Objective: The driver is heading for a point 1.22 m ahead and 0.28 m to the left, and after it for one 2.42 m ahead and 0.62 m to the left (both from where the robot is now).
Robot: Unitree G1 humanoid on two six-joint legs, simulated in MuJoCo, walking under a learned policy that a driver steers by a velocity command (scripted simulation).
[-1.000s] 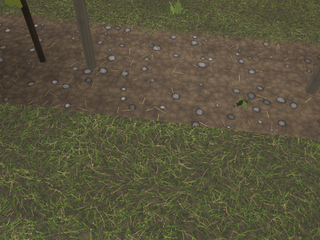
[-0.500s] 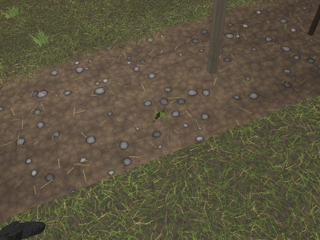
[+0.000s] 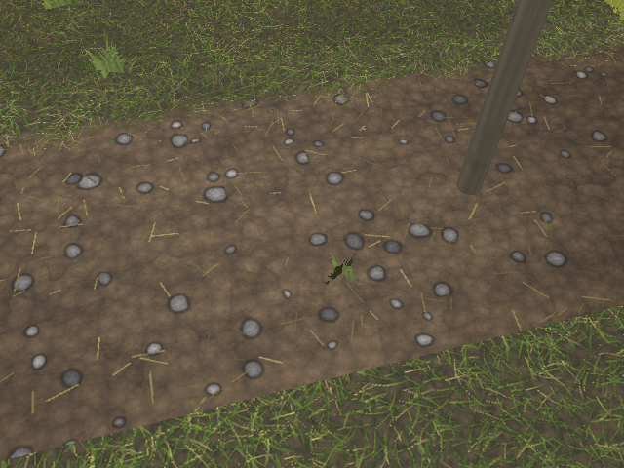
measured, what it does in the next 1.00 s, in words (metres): walks ahead, turning left: right foot, then left foot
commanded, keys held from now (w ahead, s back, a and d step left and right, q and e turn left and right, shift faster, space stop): q+shift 0.46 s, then shift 0.54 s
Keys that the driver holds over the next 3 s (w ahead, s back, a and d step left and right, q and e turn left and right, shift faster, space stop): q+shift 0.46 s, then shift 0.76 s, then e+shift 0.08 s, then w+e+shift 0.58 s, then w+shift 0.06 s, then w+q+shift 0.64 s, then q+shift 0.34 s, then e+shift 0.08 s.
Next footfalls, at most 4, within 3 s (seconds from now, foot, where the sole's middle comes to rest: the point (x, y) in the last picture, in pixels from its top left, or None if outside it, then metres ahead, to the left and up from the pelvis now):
0.46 right None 0.23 -0.11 -0.79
0.88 left None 0.08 0.08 -0.79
1.68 right None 0.46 -0.12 -0.79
2.28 left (282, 303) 0.98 0.08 -0.97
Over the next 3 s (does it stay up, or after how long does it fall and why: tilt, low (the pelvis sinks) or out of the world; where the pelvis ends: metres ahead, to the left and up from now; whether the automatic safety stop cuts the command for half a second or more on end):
stays up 1.37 0.19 -0.23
